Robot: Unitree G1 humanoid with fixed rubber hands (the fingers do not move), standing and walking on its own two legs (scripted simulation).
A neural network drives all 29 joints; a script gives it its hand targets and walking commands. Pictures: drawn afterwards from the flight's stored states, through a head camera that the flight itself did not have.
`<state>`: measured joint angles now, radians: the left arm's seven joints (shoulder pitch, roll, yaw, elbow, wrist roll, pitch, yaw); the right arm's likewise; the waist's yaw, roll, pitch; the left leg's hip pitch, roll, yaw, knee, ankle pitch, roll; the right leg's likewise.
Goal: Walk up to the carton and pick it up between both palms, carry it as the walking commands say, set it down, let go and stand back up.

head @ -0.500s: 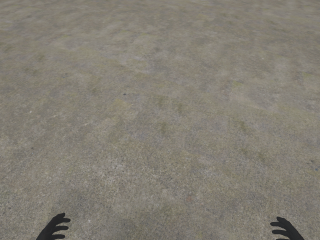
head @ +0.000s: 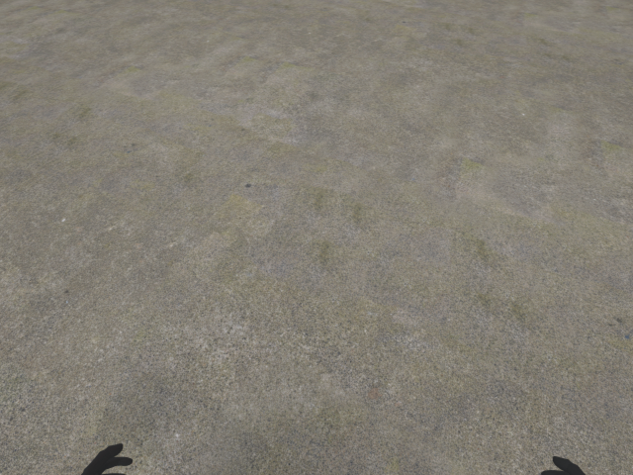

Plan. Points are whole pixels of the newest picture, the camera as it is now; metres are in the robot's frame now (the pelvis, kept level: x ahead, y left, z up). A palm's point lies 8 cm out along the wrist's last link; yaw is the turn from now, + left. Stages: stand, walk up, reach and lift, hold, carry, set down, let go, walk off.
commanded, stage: stand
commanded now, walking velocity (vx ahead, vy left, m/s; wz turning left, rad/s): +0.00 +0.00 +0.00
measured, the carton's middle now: out of the picture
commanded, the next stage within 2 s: walk up in 0.92 s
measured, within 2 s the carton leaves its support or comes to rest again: neither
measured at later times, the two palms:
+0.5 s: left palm out of the picture +0.10 +0.32 -0.10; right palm out of the picture +0.10 -0.32 -0.10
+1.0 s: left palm out of the picture +0.11 +0.32 -0.10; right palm out of the picture +0.12 -0.31 -0.10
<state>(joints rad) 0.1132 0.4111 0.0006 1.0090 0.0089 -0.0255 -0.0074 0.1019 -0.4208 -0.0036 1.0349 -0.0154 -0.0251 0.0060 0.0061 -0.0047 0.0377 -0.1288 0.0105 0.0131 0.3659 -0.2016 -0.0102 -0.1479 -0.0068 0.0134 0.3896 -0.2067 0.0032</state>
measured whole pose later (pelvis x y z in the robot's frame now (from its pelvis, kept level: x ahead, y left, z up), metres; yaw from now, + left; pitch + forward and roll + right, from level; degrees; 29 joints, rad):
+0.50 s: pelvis +0.00 +0.00 +0.00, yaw +0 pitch -2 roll +0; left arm 0.10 0.41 0.00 1.05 0.01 -0.01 0.00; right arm 0.08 -0.42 0.00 1.07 -0.01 -0.01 0.00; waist 0.00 -0.01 0.03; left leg -0.11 0.01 0.01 0.33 -0.19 -0.01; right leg -0.13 -0.01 0.01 0.35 -0.19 0.01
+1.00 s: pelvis +0.01 +0.00 +0.00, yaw +0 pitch -2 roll +0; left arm 0.09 0.42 0.00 1.05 0.00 -0.01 0.01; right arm 0.07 -0.41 0.00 1.07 -0.01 -0.02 0.00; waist 0.00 -0.01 0.04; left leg -0.09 0.01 0.01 0.32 -0.20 -0.01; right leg -0.10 -0.01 0.01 0.33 -0.20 0.01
